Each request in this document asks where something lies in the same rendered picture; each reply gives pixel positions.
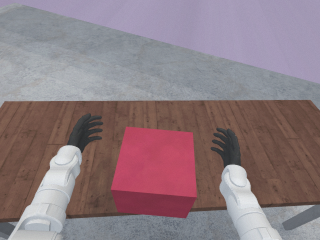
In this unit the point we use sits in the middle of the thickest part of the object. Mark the right robot forearm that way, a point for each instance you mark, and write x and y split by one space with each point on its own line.
247 216

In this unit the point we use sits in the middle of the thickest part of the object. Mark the left robot forearm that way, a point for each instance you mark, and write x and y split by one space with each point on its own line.
47 210

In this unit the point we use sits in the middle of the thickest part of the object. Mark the right robot hand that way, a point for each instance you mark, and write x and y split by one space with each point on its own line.
231 150

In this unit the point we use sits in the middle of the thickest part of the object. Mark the left robot upper arm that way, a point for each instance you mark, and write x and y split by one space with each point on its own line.
36 235

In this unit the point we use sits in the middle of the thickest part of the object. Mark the left robot hand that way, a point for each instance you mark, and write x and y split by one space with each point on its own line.
79 135

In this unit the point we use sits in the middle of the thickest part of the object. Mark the carton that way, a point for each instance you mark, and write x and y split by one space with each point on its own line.
155 173

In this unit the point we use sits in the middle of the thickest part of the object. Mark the table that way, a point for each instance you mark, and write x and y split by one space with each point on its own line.
279 144

